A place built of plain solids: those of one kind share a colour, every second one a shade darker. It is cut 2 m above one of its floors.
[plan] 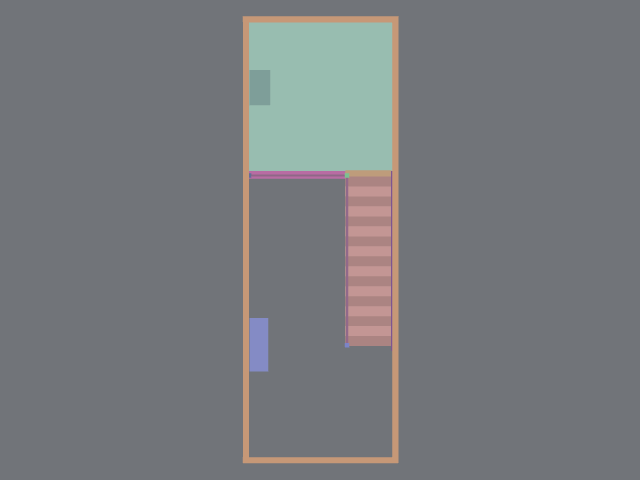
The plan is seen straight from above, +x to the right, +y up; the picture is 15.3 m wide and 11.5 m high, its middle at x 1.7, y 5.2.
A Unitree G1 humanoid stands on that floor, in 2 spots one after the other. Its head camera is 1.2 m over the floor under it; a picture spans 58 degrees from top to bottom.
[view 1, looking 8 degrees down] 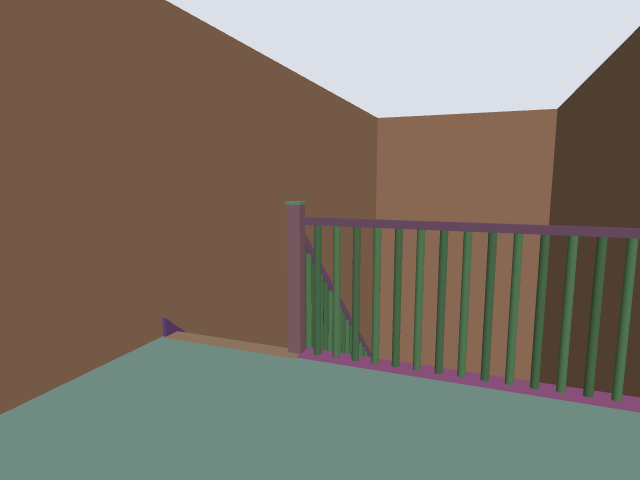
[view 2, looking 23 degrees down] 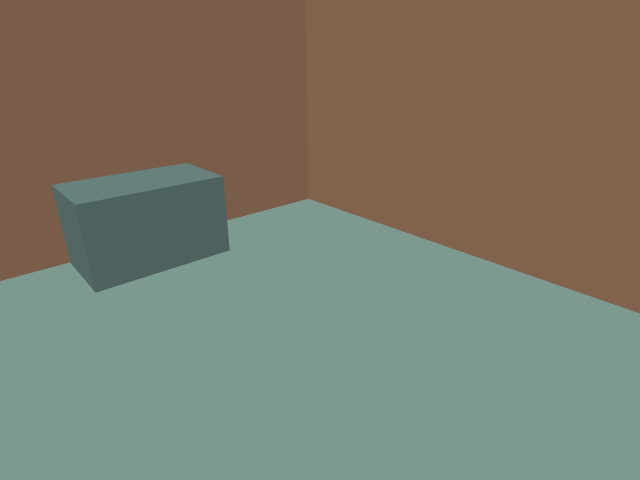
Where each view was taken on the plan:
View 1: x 1.15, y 9.41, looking -69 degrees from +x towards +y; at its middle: bal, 2.87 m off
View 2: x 2.89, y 7.95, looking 138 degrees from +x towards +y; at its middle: upper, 3.07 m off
